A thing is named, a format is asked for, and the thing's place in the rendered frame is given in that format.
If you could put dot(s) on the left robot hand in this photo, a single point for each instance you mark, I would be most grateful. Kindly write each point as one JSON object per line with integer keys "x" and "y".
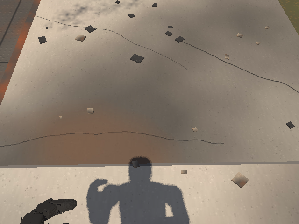
{"x": 47, "y": 210}

